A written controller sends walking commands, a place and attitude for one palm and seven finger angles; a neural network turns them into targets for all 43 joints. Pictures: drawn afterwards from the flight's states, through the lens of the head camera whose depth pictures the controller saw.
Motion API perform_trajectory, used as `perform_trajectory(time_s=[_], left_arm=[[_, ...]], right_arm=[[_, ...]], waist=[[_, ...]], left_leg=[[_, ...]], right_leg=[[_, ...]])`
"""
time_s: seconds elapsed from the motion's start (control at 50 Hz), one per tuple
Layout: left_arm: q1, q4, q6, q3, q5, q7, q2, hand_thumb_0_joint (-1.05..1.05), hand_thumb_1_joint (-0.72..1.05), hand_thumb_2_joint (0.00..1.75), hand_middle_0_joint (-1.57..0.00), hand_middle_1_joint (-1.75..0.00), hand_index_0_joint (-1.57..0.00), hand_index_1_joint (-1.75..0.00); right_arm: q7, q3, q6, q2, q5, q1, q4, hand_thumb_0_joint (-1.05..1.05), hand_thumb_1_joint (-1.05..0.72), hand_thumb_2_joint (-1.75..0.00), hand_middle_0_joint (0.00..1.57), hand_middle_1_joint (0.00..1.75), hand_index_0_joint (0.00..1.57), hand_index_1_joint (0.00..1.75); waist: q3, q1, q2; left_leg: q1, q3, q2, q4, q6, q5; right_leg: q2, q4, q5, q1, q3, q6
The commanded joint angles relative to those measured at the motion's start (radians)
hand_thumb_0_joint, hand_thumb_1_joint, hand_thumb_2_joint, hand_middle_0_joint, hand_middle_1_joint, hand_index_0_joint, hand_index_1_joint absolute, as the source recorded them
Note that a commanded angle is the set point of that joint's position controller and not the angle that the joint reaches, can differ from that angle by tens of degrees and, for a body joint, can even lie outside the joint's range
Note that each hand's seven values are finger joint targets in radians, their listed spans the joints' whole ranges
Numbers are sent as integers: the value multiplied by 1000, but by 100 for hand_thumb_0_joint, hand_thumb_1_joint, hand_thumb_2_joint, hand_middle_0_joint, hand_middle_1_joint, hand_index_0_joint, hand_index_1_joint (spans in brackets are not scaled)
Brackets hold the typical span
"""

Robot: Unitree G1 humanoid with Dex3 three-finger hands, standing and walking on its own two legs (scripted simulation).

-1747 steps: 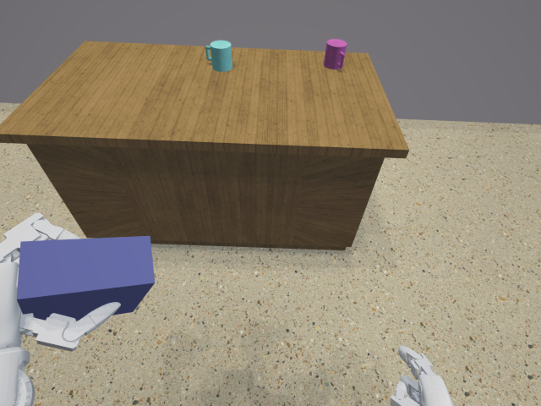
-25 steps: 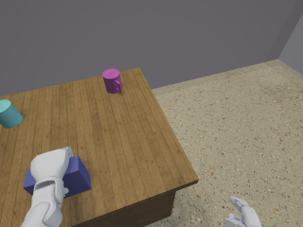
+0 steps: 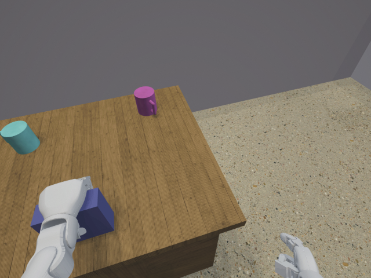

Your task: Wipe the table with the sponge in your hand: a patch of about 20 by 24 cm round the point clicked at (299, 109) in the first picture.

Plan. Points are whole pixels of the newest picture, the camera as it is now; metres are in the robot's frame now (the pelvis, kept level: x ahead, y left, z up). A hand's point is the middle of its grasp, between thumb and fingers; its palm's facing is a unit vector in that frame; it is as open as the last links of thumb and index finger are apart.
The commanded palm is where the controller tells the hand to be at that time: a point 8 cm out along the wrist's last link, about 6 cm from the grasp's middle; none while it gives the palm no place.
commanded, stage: lift the sponge slowly off the table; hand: left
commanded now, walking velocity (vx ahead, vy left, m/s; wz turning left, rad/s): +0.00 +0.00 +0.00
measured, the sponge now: (80, 222) +0.23 +0.29 -0.04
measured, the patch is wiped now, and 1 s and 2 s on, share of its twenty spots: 1.00 1.00 1.00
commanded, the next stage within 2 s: bring the sponge back beside the body in 1.38 s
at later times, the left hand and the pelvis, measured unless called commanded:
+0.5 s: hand (73, 199) +0.25 +0.28 +0.04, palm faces -0.05 -0.08 -1.00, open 9.4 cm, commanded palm +0.22 +0.28 +0.10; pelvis +0.00 -0.01 +0.01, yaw +0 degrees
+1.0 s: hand (64, 199) +0.23 +0.28 +0.07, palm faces -0.04 -0.10 -0.99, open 9.4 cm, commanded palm +0.22 +0.28 +0.14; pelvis +0.00 -0.01 +0.01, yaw +0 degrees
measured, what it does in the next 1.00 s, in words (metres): stands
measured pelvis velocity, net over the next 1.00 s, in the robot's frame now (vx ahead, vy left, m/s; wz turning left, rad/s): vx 0.00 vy -0.01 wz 0.01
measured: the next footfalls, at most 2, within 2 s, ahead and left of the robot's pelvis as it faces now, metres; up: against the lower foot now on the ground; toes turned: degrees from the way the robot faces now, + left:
none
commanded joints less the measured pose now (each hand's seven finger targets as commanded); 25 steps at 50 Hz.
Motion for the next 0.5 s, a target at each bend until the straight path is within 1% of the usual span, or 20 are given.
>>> perform_trajectory(time_s=[0.0, 0.02, 0.04, 0.06, 0.1, 0.12, 0.14, 0.18, 0.22, 0.24, 0.26, 0.3, 0.32, 0.34, 0.36, 0.38, 0.4, 0.44, 0.46, 0.48], left_arm=[[-211, -233, 2, 75, 8, 30, 179, 0, 10, 130, -120, -160, -120, -160], [-194, -212, 13, 72, 5, 23, 176, 0, 10, 130, -120, -160, -120, -160], [-191, -208, 22, 105, 1, 18, 207, 0, 10, 130, -120, -160, -120, -160], [-191, -229, 24, 71, -1, 8, 176, 0, 10, 130, -120, -160, -120, -160], [-180, -241, 32, 62, -7, -3, 169, 0, 10, 130, -120, -160, -120, -160], [-182, -226, 37, 91, -3, -6, 202, 0, 10, 130, -120, -160, -120, -160], [-192, -235, 39, 113, -5, -11, 228, 0, 10, 130, -120, -160, -120, -160], [-231, -275, 30, 91, 5, -13, 213, 0, 10, 130, -120, -160, -120, -160], [-239, -279, 23, 102, 15, -10, 226, 0, 10, 130, -120, -160, -120, -160], [-245, -293, 21, 134, 15, -10, 261, 0, 10, 130, -120, -160, -120, -160], [-240, -295, 17, 115, 9, -13, 239, 0, 10, 130, -120, -160, -120, -160], [-262, -285, 16, 122, 10, -15, 250, 0, 10, 130, -120, -160, -120, -160], [-286, -286, 18, 101, 10, -19, 234, 0, 10, 130, -120, -160, -120, -160], [-307, -295, 20, 123, 7, -22, 258, 0, 10, 130, -120, -160, -120, -160], [-281, -307, 17, 96, 0, -26, 228, 0, 10, 130, -120, -160, -120, -160], [-274, -292, 20, 104, -3, -29, 235, 0, 10, 130, -120, -160, -120, -160], [-266, -301, 19, 82, -8, -38, 212, 0, 10, 130, -120, -160, -120, -160], [-203, -297, 30, 123, -19, -50, 243, 0, 10, 130, -120, -160, -120, -160], [-172, -304, 32, 111, -28, -59, 227, 0, 10, 130, -120, -160, -120, -160], [-171, -310, 35, 125, -27, -64, 244, 0, 10, 130, -120, -160, -120, -160]], right_arm=[[0, -42, -56, -126, 3, -161, -166, 0, -90, -90, 20, 30, 20, 30], [3, -38, -54, -127, 4, -164, -168, 0, -90, -90, 20, 30, 20, 30], [3, -39, -51, -134, 5, -167, -164, 0, -90, -90, 20, 30, 20, 30], [5, -35, -51, -128, 6, -170, -177, 0, -90, -90, 20, 30, 20, 30], [7, -32, -51, -128, 7, -180, -182, 0, -90, -90, 20, 30, 20, 30], [7, -30, -47, -132, 6, -179, -175, 0, -90, -90, 20, 30, 20, 30], [4, -29, -43, -136, 5, -186, -177, 0, -90, -90, 20, 30, 20, 30], [3, -25, -47, -127, 5, -189, -185, 0, -90, -90, 20, 30, 20, 30], [2, -26, -50, -127, 2, -190, -178, 0, -90, -90, 20, 30, 20, 30], [0, -27, -48, -132, 0, -188, -176, 0, -90, -90, 20, 30, 20, 30], [-3, -27, -51, -125, 2, -187, -181, 0, -90, -90, 20, 30, 20, 30], [-6, -25, -53, -128, 3, -192, -171, 0, -90, -90, 20, 30, 20, 30], [-7, -22, -53, -127, 3, -198, -168, 0, -90, -90, 20, 30, 20, 30], [-8, -24, -55, -131, 3, -195, -165, 0, -90, -90, 20, 30, 20, 30], [-9, -25, -60, -126, 5, -196, -175, 0, -90, -90, 20, 30, 20, 30], [-7, -23, -60, -126, 6, -198, -169, 0, -90, -90, 20, 30, 20, 30], [-7, -24, -62, -127, 6, -199, -172, 0, -90, -90, 20, 30, 20, 30], [-2, -24, -57, -134, 5, -206, -173, 0, -90, -90, 20, 30, 20, 30], [-1, -25, -56, -131, 5, -199, -180, 0, -90, -90, 20, 30, 20, 30], [1, -22, -54, -133, 7, -207, -178, 0, -90, -90, 20, 30, 20, 30]], waist=[[-198, -11, 7], [-178, -9, -10], [-180, -2, -20], [-164, -7, -19], [-165, -3, -28], [-165, 2, -49], [-159, 5, -42], [-168, 2, -26], [-171, 5, -11], [-170, 9, 1], [-162, 4, 3], [-156, 1, 2], [-151, -2, 3], [-160, -3, 1], [-167, -1, 29], [-167, 1, 3], [-177, -1, 5], [-182, 13, -19], [-183, 11, -37], [-178, 13, -62]], left_leg=[[196, -31, -11, -90, 29, 255], [185, -33, -13, -98, 28, 246], [187, -38, -12, -107, 27, 250], [180, -32, -12, -108, 29, 248], [186, -31, -14, -117, 29, 246], [185, -33, -15, -118, 29, 248], [185, -37, -16, -130, 28, 240], [197, -33, -17, -130, 31, 242], [212, -30, -18, -128, 32, 258], [218, -37, -17, -138, 29, 257], [215, -28, -18, -137, 33, 249], [220, -27, -21, -137, 31, 246], [225, -27, -22, -141, 30, 243], [235, -36, -20, -150, 29, 242], [240, -26, -21, -147, 33, 247], [242, -31, -21, -149, 31, 254], [248, -24, -22, -144, 33, 272], [247, -30, -25, -149, 30, 299], [236, -19, -22, -147, 32, 302], [234, -23, -25, -147, 32, 309]], right_leg=[[16, -88, 277, -7, 30, -50], [16, -94, 272, -4, 27, -49], [19, -98, 273, 11, 35, -52], [17, -95, 275, 9, 27, -49], [14, -104, 277, 20, 28, -47], [14, -109, 285, 28, 35, -48], [15, -119, 272, 38, 44, -49], [12, -115, 269, 38, 34, -47], [12, -120, 284, 41, 40, -50], [16, -125, 276, 51, 46, -54], [13, -128, 271, 52, 39, -49], [12, -137, 272, 49, 46, -50], [11, -143, 270, 45, 47, -49], [16, -146, 257, 53, 51, -53], [13, -143, 258, 57, 43, -50], [11, -147, 273, 62, 44, -50], [10, -146, 307, 71, 47, -49], [8, -148, 364, 109, 60, -51], [5, -141, 380, 120, 48, -45], [3, -145, 398, 123, 55, -44]])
